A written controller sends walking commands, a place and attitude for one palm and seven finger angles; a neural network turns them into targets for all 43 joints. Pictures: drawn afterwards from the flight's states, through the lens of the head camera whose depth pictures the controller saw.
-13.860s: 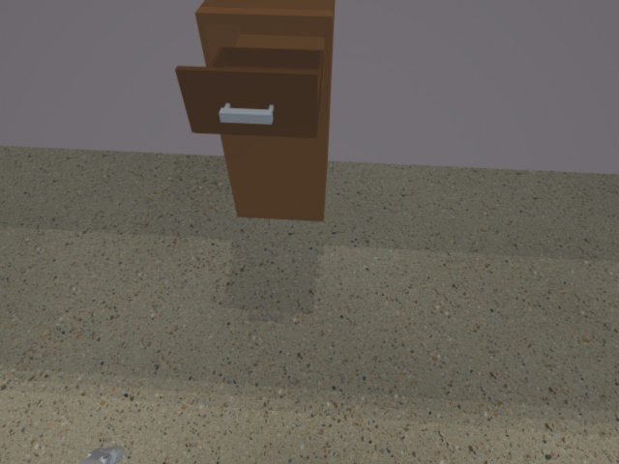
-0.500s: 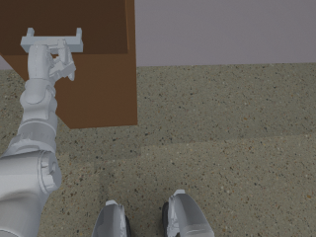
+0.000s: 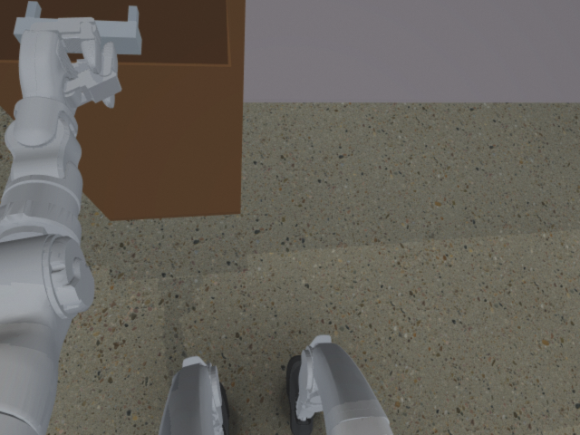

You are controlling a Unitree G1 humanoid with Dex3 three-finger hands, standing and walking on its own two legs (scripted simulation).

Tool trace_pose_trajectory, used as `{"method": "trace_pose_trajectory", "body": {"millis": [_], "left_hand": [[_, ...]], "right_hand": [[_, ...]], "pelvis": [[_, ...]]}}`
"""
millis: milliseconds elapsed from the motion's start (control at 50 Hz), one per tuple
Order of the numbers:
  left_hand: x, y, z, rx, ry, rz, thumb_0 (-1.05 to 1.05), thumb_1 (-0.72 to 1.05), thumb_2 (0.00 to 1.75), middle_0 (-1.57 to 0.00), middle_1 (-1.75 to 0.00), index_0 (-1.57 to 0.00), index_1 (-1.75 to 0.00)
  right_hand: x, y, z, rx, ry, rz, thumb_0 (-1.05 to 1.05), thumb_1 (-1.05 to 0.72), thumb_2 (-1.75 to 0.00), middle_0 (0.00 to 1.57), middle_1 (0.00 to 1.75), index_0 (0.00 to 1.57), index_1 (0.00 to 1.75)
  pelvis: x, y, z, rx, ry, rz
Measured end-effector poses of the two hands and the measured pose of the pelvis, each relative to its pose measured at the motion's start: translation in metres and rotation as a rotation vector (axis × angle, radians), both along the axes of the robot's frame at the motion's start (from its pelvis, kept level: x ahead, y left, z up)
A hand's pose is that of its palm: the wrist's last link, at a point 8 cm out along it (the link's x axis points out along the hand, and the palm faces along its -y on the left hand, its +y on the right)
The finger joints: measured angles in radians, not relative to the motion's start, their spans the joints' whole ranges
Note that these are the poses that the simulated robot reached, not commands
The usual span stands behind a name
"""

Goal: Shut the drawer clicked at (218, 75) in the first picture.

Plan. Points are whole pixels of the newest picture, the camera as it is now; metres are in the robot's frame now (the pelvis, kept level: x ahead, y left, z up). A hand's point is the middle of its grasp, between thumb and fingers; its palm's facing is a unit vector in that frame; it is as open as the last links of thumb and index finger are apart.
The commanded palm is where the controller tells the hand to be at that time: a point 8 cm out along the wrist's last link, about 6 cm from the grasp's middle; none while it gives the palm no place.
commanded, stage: pull the fist back off the drawer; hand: left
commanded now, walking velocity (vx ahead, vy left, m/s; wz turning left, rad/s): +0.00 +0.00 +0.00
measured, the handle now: (83, 24) +0.63 +0.19 +0.07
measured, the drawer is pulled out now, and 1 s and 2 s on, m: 0.00 0.00 0.00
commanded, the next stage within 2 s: draw the hand back to the body in 0.70 s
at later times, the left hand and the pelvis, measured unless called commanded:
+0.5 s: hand (117, 76) +0.55 +0.15 +0.07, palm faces -0.01 -1.00 -0.04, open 3.0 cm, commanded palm +0.52 +0.19 +0.08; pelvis +0.00 +0.01 +0.01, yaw -1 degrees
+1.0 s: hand (94, 107) +0.49 +0.16 +0.10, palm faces -0.03 -1.00 -0.05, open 3.3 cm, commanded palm +0.44 +0.22 +0.11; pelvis +0.06 +0.00 +0.05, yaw -2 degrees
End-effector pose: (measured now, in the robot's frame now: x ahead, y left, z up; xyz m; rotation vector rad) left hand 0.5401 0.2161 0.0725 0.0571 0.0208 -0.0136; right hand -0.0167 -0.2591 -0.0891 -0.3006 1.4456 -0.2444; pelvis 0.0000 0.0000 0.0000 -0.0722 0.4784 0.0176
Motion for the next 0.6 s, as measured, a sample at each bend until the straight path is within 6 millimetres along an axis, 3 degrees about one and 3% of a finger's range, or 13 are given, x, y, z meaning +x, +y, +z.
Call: {"method": "trace_pose_trajectory", "body": {"millis": [180,380,500,600], "left_hand": [[0.001,0.002,0.000,0.001,0.003,-0.005,-0.05,0.59,0.93,-1.40,-1.60,-1.40,-1.60],[-0.003,-0.005,0.000,-0.006,0.002,-0.005,-0.03,0.69,0.92,-1.40,-1.60,-1.40,-1.60],[-0.008,-0.011,0.001,-0.020,-0.004,0.002,-0.01,0.78,0.90,-1.40,-1.60,-1.40,-1.60],[-0.017,-0.012,0.002,-0.015,-0.010,0.004,0.00,0.85,0.90,-1.40,-1.60,-1.40,-1.60]], "right_hand": [[-0.009,0.001,0.001,-0.015,-0.009,0.012,0.00,-0.91,-0.89,0.21,0.30,0.21,0.30],[-0.017,0.010,0.001,0.020,0.005,-0.011,0.00,-0.91,-0.89,0.21,0.30,0.21,0.30],[-0.006,0.014,0.004,0.047,-0.012,-0.036,0.00,-0.91,-0.89,0.21,0.30,0.21,0.30],[0.014,0.015,0.007,0.070,-0.041,-0.051,0.00,-0.91,-0.89,0.21,0.30,0.21,0.30]], "pelvis": [[-0.010,0.003,-0.005,-0.008,0.007,0.004],[-0.008,0.006,-0.001,-0.002,-0.004,-0.009],[0.001,0.007,0.006,0.007,-0.020,-0.026],[0.014,0.007,0.016,0.016,-0.038,-0.039]]}}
